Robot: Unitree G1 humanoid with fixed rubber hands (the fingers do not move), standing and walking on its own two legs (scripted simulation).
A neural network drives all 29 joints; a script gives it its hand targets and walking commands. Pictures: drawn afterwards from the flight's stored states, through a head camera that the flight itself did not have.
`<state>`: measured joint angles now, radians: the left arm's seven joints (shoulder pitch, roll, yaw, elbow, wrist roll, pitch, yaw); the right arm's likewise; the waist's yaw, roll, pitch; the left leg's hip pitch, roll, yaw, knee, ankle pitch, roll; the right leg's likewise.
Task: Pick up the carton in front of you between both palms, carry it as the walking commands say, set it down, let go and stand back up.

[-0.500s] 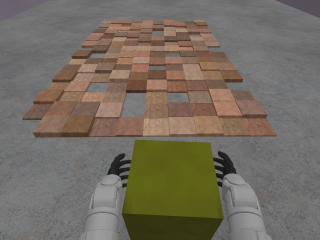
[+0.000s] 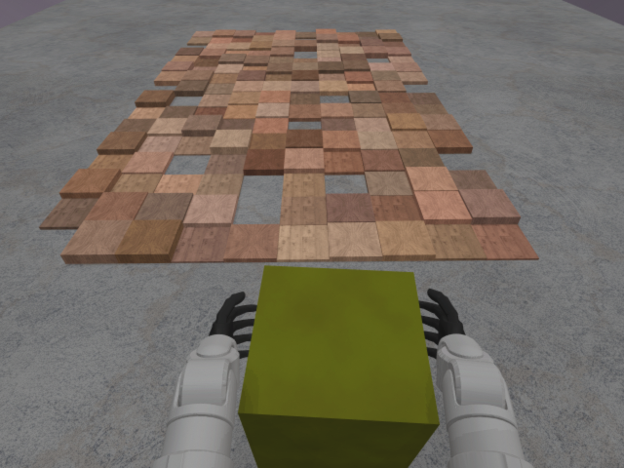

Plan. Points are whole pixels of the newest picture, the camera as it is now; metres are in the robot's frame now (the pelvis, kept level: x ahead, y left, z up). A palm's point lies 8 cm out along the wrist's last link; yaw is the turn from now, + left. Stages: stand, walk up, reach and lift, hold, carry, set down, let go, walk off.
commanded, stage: reach and lift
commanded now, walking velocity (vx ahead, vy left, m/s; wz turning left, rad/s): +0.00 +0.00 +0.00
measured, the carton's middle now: (333, 376) +0.30 +0.00 -0.05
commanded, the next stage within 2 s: hold in 0.36 s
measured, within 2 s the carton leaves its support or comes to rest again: neither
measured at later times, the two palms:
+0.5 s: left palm (221, 343) +0.28 +0.14 +0.05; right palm (457, 340) +0.29 -0.15 +0.06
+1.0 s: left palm (220, 343) +0.28 +0.15 +0.05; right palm (458, 343) +0.29 -0.15 +0.06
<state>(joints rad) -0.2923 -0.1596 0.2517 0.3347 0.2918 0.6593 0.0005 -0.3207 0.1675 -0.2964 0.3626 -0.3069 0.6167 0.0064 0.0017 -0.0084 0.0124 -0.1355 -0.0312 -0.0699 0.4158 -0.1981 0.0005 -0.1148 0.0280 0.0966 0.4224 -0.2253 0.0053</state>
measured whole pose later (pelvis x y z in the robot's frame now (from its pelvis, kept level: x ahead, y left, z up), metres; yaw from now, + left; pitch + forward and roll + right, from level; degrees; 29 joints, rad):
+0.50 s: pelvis +0.00 -0.01 +0.00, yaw +0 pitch -7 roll +0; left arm -0.23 -0.15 0.19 0.21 0.26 0.74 0.01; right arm -0.26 0.15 -0.22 0.24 -0.27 0.71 -0.01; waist 0.00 -0.01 0.00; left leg -0.06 -0.02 -0.08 0.35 -0.18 -0.01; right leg -0.04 0.03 0.09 0.36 -0.20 0.00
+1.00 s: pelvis -0.01 +0.00 +0.00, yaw +0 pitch -8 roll +0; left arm -0.29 -0.16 0.23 0.25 0.29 0.77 -0.01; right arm -0.32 0.17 -0.28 0.28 -0.30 0.73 0.01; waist 0.00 -0.01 0.02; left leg -0.07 -0.03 -0.07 0.38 -0.18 0.00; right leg -0.05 0.03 0.10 0.39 -0.20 0.00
